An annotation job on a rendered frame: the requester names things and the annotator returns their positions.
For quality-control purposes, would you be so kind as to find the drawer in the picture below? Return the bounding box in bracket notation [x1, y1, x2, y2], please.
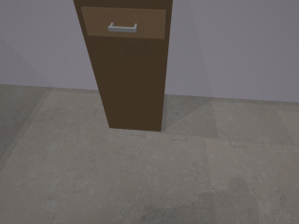
[80, 7, 166, 39]

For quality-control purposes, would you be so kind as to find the cabinet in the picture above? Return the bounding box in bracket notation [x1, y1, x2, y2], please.
[73, 0, 173, 132]

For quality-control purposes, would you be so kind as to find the handle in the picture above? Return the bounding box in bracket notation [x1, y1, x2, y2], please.
[107, 22, 137, 33]

